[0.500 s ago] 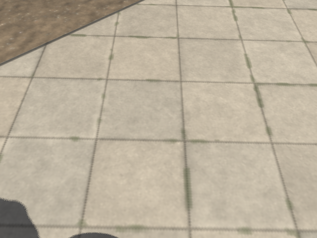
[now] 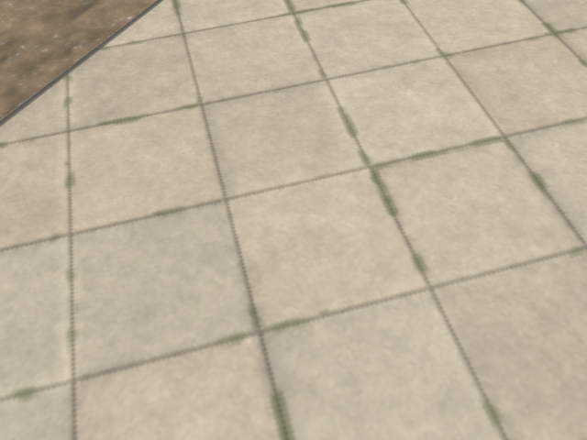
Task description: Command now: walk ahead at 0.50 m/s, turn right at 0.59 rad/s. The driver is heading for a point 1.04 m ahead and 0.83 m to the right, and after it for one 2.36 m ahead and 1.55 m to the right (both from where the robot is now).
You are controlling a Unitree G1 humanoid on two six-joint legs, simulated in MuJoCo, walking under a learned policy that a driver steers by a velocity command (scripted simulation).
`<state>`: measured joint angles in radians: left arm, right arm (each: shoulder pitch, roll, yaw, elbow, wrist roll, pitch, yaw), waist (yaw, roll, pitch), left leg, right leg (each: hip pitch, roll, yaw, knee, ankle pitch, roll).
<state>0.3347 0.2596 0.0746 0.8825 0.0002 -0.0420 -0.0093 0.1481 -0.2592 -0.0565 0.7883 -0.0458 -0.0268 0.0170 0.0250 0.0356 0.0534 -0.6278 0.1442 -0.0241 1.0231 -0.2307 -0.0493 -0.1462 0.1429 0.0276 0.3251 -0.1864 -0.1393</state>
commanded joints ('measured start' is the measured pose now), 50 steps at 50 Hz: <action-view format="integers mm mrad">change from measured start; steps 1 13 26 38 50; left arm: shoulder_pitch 47 63 -81 -358 -65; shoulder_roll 147 210 82 61 147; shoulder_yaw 30 40 -4 -27 17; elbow -55 -73 -163 -274 -158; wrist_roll -1 16 37 48 -1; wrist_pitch -21 -22 42 33 -6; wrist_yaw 3 22 -49 -72 2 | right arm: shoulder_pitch -41 -30 156 273 180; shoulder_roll -72 -137 -108 -176 -110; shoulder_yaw -13 -12 -13 -28 -2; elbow -70 -117 -33 48 -77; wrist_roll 1 23 32 28 -6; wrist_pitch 6 -37 -79 -44 8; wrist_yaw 0 -7 -14 -32 0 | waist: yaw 3 -48 -18 -62 -64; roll -77 -113 59 62 -57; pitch -12 -69 -33 12 -87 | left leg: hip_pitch -83 334 523 702 63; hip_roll -23 -177 128 137 -13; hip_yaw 22 27 -35 243 19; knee -100 -502 -862 -727 96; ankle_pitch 104 80 275 704 -97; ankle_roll -15 75 205 151 6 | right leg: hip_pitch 43 98 -518 -395 4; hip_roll -260 -245 -202 -139 -273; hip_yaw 261 328 40 -154 254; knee -139 146 809 301 -88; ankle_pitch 278 657 -25 -7 361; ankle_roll -123 -16 92 20 -151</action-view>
